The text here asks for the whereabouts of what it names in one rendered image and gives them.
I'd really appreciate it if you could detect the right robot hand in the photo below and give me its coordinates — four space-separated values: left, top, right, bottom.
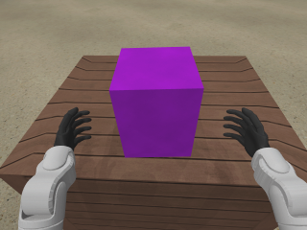
223 107 270 158

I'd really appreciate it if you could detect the pedestal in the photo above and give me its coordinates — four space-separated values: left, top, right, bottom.
0 56 307 230

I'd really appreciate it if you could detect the robot left forearm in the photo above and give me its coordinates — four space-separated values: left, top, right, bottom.
17 146 77 230

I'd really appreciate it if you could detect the robot right forearm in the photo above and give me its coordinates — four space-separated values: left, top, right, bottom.
250 148 307 230

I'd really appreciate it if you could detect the carton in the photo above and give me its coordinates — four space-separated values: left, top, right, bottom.
108 46 204 158

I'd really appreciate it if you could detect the left robot hand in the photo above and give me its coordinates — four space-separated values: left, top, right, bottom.
54 107 92 151

